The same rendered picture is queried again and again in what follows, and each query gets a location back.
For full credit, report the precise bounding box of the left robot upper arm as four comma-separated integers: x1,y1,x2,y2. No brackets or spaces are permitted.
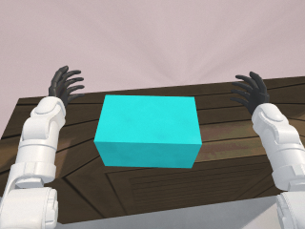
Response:
0,187,58,229

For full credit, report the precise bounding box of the robot right hand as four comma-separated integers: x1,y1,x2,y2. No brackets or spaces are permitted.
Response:
230,72,270,115

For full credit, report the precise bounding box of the carton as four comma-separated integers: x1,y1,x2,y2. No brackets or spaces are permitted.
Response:
93,94,202,169

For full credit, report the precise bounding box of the robot left forearm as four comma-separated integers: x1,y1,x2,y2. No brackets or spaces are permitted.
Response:
0,96,66,218

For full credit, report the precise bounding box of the pedestal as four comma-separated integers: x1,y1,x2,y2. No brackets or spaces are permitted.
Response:
0,76,305,224

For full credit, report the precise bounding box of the robot right forearm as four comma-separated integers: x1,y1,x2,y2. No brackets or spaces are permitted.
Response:
252,103,305,192

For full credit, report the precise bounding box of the robot left hand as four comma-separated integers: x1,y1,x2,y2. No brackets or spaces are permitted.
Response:
48,65,85,109

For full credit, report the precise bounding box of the right robot upper arm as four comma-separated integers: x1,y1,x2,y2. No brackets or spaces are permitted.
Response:
275,191,305,229

